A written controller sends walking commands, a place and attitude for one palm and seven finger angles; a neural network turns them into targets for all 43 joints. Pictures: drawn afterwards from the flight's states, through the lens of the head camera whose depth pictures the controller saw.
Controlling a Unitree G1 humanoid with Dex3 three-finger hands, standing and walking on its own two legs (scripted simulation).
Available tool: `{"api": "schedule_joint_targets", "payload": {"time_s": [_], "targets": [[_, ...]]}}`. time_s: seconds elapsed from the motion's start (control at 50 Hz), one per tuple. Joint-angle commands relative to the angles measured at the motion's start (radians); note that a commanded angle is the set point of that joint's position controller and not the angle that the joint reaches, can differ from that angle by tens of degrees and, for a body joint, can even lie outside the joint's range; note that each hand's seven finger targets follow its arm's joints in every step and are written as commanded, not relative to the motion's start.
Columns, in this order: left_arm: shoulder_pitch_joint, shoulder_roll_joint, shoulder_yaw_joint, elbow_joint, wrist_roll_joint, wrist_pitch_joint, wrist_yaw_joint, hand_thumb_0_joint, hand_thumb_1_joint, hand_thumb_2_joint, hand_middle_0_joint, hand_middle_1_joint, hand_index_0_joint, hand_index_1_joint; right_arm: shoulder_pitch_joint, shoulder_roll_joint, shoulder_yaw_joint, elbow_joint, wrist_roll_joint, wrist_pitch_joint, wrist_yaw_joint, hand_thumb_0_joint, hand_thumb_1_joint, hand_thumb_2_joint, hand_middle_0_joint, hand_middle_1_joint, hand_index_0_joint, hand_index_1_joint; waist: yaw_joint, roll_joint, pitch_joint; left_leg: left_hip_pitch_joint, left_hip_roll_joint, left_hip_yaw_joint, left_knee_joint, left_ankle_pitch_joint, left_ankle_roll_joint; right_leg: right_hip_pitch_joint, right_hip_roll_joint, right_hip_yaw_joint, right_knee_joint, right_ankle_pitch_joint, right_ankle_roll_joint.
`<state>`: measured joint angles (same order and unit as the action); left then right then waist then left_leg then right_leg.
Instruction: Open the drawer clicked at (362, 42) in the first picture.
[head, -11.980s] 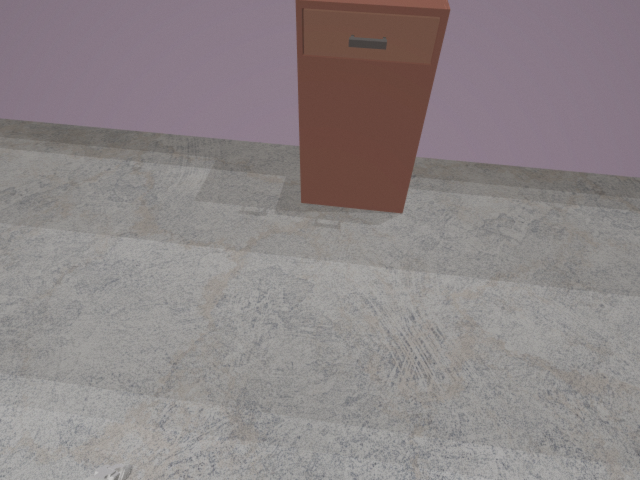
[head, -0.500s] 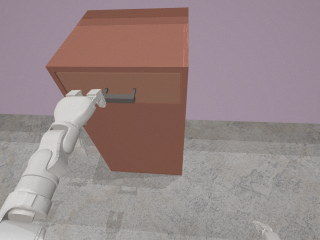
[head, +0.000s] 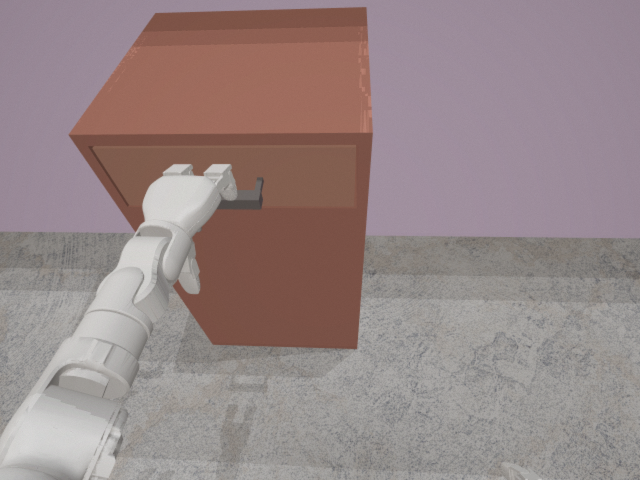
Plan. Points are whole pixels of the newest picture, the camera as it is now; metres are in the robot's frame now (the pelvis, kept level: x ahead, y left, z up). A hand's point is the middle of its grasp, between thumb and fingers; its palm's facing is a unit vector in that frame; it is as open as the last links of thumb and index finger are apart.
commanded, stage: move the hooked fingers above the handle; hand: left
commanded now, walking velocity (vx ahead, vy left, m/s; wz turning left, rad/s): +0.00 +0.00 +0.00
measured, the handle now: (227, 191) +0.56 +0.20 +0.00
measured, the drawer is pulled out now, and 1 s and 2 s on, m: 0.00 0.00 0.00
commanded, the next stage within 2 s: none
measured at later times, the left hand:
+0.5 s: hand (234, 201) +0.48 +0.16 +0.05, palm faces -0.05 -0.04 -1.00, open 13.8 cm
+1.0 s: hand (226, 188) +0.49 +0.17 +0.07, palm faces +0.09 -0.03 -1.00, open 13.8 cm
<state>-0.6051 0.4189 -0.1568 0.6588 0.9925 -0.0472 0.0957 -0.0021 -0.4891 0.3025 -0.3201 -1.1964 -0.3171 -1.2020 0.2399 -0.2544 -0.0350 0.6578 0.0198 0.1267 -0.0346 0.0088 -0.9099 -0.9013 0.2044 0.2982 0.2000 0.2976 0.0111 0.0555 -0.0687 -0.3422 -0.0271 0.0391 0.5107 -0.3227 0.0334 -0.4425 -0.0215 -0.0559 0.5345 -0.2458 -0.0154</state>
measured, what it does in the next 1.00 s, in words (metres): stands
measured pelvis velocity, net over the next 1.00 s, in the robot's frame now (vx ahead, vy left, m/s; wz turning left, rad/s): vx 0.00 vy -0.01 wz -0.01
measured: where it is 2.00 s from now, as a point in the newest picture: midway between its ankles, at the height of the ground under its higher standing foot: outside the picture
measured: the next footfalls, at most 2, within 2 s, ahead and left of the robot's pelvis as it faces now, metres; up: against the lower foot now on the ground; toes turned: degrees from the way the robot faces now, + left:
none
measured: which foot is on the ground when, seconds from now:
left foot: down 0.00-1.00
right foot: down 0.00-1.00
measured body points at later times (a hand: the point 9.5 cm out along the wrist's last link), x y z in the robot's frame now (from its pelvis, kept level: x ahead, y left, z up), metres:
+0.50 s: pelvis +0.00 -0.01 -0.01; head +0.08 -0.03 +0.44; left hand +0.48 +0.16 +0.11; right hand +0.05 -0.28 -0.15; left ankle -0.05 +0.10 -0.73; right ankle +0.01 -0.11 -0.73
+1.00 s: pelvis +0.00 -0.01 -0.01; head +0.08 -0.03 +0.43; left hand +0.48 +0.17 +0.13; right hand +0.06 -0.28 -0.15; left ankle -0.05 +0.10 -0.73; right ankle +0.01 -0.11 -0.73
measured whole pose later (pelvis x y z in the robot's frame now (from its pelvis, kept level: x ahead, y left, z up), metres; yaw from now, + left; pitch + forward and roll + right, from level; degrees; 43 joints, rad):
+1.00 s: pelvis +0.00 -0.01 -0.01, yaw -1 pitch +15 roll +0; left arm -0.85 0.43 -0.07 0.96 1.09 -0.08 0.32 0.00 -0.49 0.30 -0.32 -1.20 -0.32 -1.20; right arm 0.28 -0.27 -0.05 0.69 -0.01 0.11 -0.03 0.01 -0.91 -0.90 0.20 0.30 0.20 0.30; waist -0.08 0.05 -0.10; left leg -0.51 -0.01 0.04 0.61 -0.36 0.02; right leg -0.61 -0.01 -0.05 0.61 -0.27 -0.03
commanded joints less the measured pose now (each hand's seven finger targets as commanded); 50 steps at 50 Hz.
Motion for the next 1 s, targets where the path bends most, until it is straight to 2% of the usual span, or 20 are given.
{"api": "schedule_joint_targets", "payload": {"time_s": [0.0,0.06,0.12,0.2,0.28,0.3,0.36,0.4,0.44,0.5,0.54,0.58,0.62,0.7,0.74,0.82,0.88,0.9,0.92,0.98], "targets": [[-0.492,0.248,0.154,-0.151,0.016,-0.048,0.097,0.0,-0.5,0.3,-0.3,-1.2,-0.3,-1.2,0.033,-0.128,-0.045,-0.082,-0.006,-0.027,-0.009,0.0,-0.9,-0.9,0.2,0.3,0.2,0.3,-0.019,-0.056,-0.326,0.063,0.001,-0.045,-0.008,0.485,-0.015,0.19,0.037,0.024,0.006,0.323,-0.035],[-0.54,0.23,0.145,-0.076,0.047,-0.021,0.154,0.0,-0.5,0.3,-0.3,-1.2,-0.3,-1.2,0.043,-0.119,-0.044,-0.068,-0.007,-0.027,0.0,0.0,-0.9,-0.9,0.2,0.3,0.2,0.3,-0.022,-0.025,-0.329,0.034,0.002,-0.04,-0.002,0.49,-0.026,0.161,0.038,0.019,0.027,0.319,-0.039],[-0.582,0.27,0.174,-0.029,0.066,0.02,0.195,0.0,-0.5,0.3,-0.3,-1.2,-0.3,-1.2,0.06,-0.126,-0.048,-0.057,-0.016,-0.025,0.007,0.0,-0.9,-0.9,0.2,0.3,0.2,0.3,-0.024,-0.018,-0.415,0.03,0.001,-0.029,0.015,0.508,-0.023,0.193,0.038,0.028,0.039,0.352,-0.035],[-0.578,0.174,0.099,0.049,0.051,0.066,0.173,0.0,-0.5,0.3,-0.3,-1.2,-0.3,-1.2,0.078,-0.13,-0.059,-0.053,-0.017,-0.018,0.013,0.0,-0.9,-0.9,0.2,0.3,0.2,0.3,-0.055,-0.061,-0.453,0.033,0.002,-0.022,0.029,0.536,-0.011,0.21,0.041,0.027,0.035,0.399,-0.027],[-0.619,0.128,0.046,0.06,0.033,0.055,0.123,0.0,-0.5,0.3,-0.3,-1.2,-0.3,-1.2,0.101,-0.138,-0.065,-0.051,-0.015,-0.011,0.009,0.0,-0.9,-0.9,0.2,0.3,0.2,0.3,-0.084,-0.085,-0.431,0.036,0.002,-0.021,0.031,0.494,0.004,0.198,0.039,0.033,0.017,0.398,-0.019],[-0.657,0.133,0.045,0.06,0.029,0.04,0.114,0.0,-0.5,0.3,-0.3,-1.2,-0.3,-1.2,0.105,-0.141,-0.064,-0.05,-0.013,-0.012,0.004,0.0,-0.9,-0.9,0.2,0.3,0.2,0.3,-0.101,-0.105,-0.407,0.02,0.0,-0.025,0.029,0.466,0.007,0.193,0.039,0.033,0.011,0.387,-0.018],[-0.683,0.22,0.105,0.077,0.036,0.0,0.118,0.0,-0.5,0.3,-0.3,-1.2,-0.3,-1.2,0.125,-0.145,-0.06,-0.043,-0.017,-0.013,-0.008,0.0,-0.9,-0.9,0.2,0.3,0.2,0.3,-0.098,-0.102,-0.394,-0.028,-0.01,-0.018,0.029,0.404,0.015,0.211,0.035,0.05,0.013,0.385,-0.017],[-0.721,0.314,0.175,0.081,0.049,-0.023,0.144,0.0,-0.5,0.3,-0.3,-1.2,-0.3,-1.2,0.134,-0.146,-0.056,-0.042,-0.02,-0.017,-0.016,0.0,-0.9,-0.9,0.2,0.3,0.2,0.3,-0.087,-0.077,-0.405,-0.081,-0.016,-0.017,0.032,0.375,0.013,0.231,0.031,0.058,0.027,0.376,-0.019],[-0.738,0.309,0.174,0.097,0.069,-0.029,0.183,0.0,-0.5,0.3,-0.3,-1.2,-0.3,-1.2,0.147,-0.134,-0.054,-0.037,-0.023,-0.023,-0.015,0.0,-0.9,-0.9,0.2,0.3,0.2,0.3,-0.088,-0.032,-0.419,-0.094,-0.018,-0.013,0.043,0.388,0.01,0.216,0.032,0.062,0.045,0.389,-0.022],[-0.698,0.408,0.258,0.128,0.084,-0.003,0.225,0.0,-0.5,0.3,-0.3,-1.2,-0.3,-1.2,0.14,-0.138,-0.052,-0.041,-0.027,-0.027,-0.01,0.0,-0.9,-0.9,0.2,0.3,0.2,0.3,-0.059,-0.013,-0.476,-0.126,-0.019,-0.001,0.057,0.419,0.006,0.262,0.032,0.066,0.068,0.434,-0.022],[-0.642,0.396,0.247,0.162,0.084,0.03,0.231,0.0,-0.5,0.3,-0.3,-1.2,-0.3,-1.2,0.143,-0.137,-0.054,-0.047,-0.027,-0.025,-0.006,0.0,-0.9,-0.9,0.2,0.3,0.2,0.3,-0.048,-0.019,-0.511,-0.138,-0.017,0.011,0.057,0.437,0.005,0.295,0.03,0.063,0.076,0.479,-0.018],[-0.618,0.312,0.175,0.22,0.078,0.068,0.212,0.0,-0.5,0.3,-0.3,-1.2,-0.3,-1.2,0.146,-0.145,-0.058,-0.047,-0.019,-0.025,-0.001,0.0,-0.9,-0.9,0.2,0.3,0.2,0.3,-0.069,-0.033,-0.467,-0.136,-0.011,0.019,0.048,0.412,0.002,0.256,0.035,0.053,0.058,0.45,-0.014],[-0.6,0.299,0.158,0.257,0.061,0.084,0.178,0.0,-0.5,0.3,-0.3,-1.2,-0.3,-1.2,0.153,-0.159,-0.063,-0.045,-0.011,-0.025,-0.001,0.0,-0.9,-0.9,0.2,0.3,0.2,0.3,-0.087,-0.099,-0.443,-0.142,-0.005,0.023,0.041,0.378,0.01,0.264,0.033,0.058,0.036,0.441,-0.004],[-0.671,0.202,0.071,0.114,0.026,0.017,0.094,0.0,-0.5,0.3,-0.3,-1.2,-0.3,-1.2,0.163,-0.161,-0.074,-0.056,-0.008,-0.023,-0.012,0.0,-0.9,-0.9,0.2,0.3,0.2,0.3,-0.118,-0.101,-0.478,-0.055,-0.005,0.006,0.038,0.402,0.023,0.262,0.035,0.063,0.012,0.448,-0.003],[-0.688,0.169,0.049,0.016,0.016,-0.047,0.078,0.0,-0.5,0.3,-0.3,-1.2,-0.3,-1.2,0.168,-0.152,-0.082,-0.054,-0.016,-0.025,-0.015,0.0,-0.9,-0.9,0.2,0.3,0.2,0.3,-0.116,-0.034,-0.491,0.023,-0.003,-0.008,0.046,0.445,0.025,0.22,0.038,0.063,0.011,0.426,-0.008],[-0.77,0.287,0.148,-0.022,0.041,-0.118,0.149,0.0,-0.5,0.3,-0.3,-1.2,-0.3,-1.2,0.175,-0.145,-0.074,-0.026,-0.021,-0.027,-0.021,0.0,-0.9,-0.9,0.2,0.3,0.2,0.3,-0.116,-0.013,-0.423,-0.003,-0.004,-0.03,0.053,0.41,0.017,0.149,0.04,0.057,0.022,0.352,-0.017],[-0.774,0.344,0.213,0.047,0.076,-0.082,0.251,0.0,-0.5,0.3,-0.3,-1.2,-0.3,-1.2,0.167,-0.14,-0.061,-0.017,-0.024,-0.036,-0.01,0.0,-0.9,-0.9,0.2,0.3,0.2,0.3,-0.096,0.016,-0.404,-0.052,-0.009,-0.035,0.053,0.403,0.003,0.114,0.045,0.039,0.051,0.314,-0.028],[-0.755,0.405,0.269,0.076,0.081,-0.055,0.278,0.0,-0.5,0.3,-0.3,-1.2,-0.3,-1.2,0.15,-0.144,-0.056,-0.017,-0.026,-0.035,-0.007,0.0,-0.9,-0.9,0.2,0.3,0.2,0.3,-0.071,0.032,-0.424,-0.076,-0.014,-0.027,0.056,0.406,0.001,0.138,0.044,0.042,0.06,0.316,-0.031],[-0.769,0.383,0.238,0.102,0.09,-0.019,0.299,0.0,-0.5,0.3,-0.3,-1.2,-0.3,-1.2,0.14,-0.138,-0.051,-0.02,-0.029,-0.034,-0.002,0.0,-0.9,-0.9,0.2,0.3,0.2,0.3,-0.081,0.055,-0.434,-0.086,-0.015,-0.021,0.059,0.407,-0.003,0.141,0.041,0.041,0.068,0.33,-0.029],[-0.698,0.334,0.189,0.254,0.099,0.106,0.301,0.0,-0.5,0.3,-0.3,-1.2,-0.3,-1.2,0.122,-0.143,-0.044,-0.021,-0.025,-0.028,0.009,0.0,-0.9,-0.9,0.2,0.3,0.2,0.3,-0.076,-0.002,-0.428,-0.123,-0.011,-0.002,0.05,0.384,-0.008,0.159,0.042,0.029,0.065,0.332,-0.022]]}}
